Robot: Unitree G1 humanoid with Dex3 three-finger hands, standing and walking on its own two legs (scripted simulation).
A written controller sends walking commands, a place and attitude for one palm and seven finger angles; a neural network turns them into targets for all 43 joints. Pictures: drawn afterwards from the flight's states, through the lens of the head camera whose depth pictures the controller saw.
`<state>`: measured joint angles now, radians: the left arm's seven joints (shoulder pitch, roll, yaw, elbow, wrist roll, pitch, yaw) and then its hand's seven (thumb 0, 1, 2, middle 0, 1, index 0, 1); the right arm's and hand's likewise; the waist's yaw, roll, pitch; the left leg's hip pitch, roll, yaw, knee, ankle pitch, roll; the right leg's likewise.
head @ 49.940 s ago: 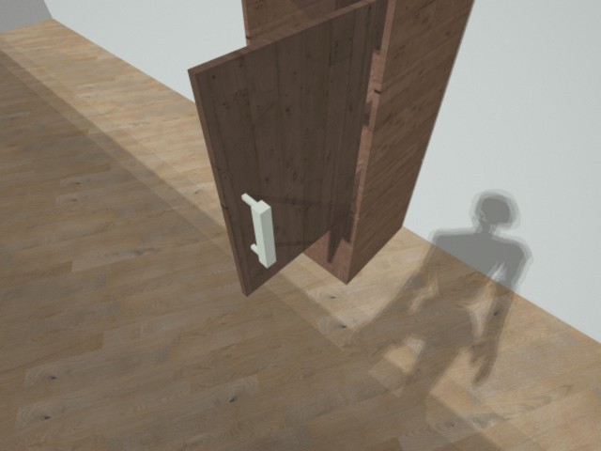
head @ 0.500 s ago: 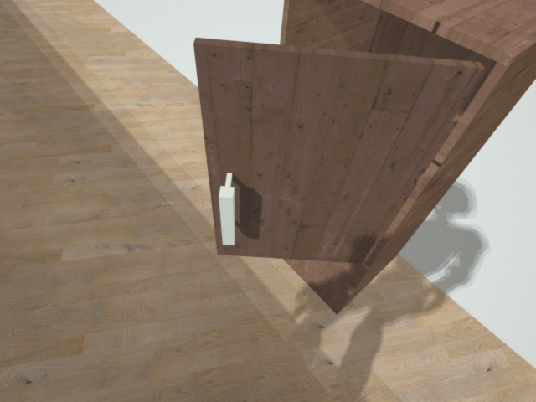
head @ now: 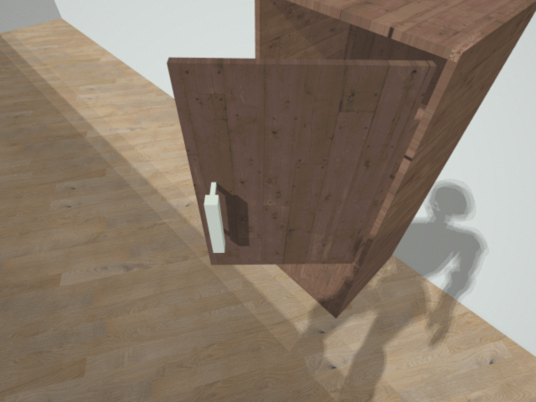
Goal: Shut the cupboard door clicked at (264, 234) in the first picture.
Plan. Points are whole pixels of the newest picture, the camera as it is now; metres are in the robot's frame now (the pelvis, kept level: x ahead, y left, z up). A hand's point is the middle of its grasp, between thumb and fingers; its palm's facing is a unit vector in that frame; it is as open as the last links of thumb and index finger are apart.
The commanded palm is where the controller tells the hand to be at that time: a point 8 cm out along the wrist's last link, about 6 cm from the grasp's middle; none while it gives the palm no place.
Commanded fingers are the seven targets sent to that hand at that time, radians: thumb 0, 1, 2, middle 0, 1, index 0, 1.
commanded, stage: look again from close up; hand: left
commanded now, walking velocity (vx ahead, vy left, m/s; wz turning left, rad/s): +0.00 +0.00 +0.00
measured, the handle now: (216, 218) +0.50 +0.14 -0.10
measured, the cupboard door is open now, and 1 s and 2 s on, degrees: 47 47 47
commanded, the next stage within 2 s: shuffle to correct the standing spot in 0.40 s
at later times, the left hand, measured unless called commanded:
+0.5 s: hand out of the picture +0.04 +0.20 -0.17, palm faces -0.02 -0.97 -0.24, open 7.3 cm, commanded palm none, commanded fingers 0.00 0.90 0.90 -0.20 -0.30 -0.20 -0.30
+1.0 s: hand out of the picture +0.01 +0.14 -0.19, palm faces +0.07 -0.98 -0.17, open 7.3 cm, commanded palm none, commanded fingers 0.00 0.90 0.90 -0.20 -0.30 -0.20 -0.30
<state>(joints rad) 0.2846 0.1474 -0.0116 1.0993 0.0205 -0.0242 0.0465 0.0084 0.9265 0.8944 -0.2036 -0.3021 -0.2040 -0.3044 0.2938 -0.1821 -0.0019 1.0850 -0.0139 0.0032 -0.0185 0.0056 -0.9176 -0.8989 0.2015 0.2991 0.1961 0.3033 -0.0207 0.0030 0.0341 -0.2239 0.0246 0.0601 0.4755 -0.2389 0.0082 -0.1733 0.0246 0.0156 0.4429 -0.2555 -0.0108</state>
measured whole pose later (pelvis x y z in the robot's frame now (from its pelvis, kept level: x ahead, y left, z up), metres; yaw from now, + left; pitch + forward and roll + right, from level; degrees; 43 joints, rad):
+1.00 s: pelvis +0.06 -0.03 -0.01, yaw +1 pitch +2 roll -1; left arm 0.38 0.16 0.03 1.05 0.04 0.01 0.03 0.00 0.91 0.89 -0.20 -0.30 -0.20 -0.30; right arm 0.22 -0.15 -0.02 1.06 -0.02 0.01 -0.05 0.01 -0.91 -0.90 0.20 0.30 0.20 0.30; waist 0.03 -0.04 0.05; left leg -0.36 0.04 0.09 0.82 -0.50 0.02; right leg -0.16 0.07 -0.02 0.54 -0.41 -0.07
